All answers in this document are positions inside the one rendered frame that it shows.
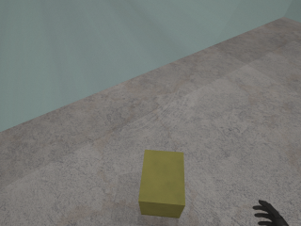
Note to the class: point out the carton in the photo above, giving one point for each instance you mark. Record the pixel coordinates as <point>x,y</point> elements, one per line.
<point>162,185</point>

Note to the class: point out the right robot hand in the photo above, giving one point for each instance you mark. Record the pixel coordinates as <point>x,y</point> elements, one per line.
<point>273,215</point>

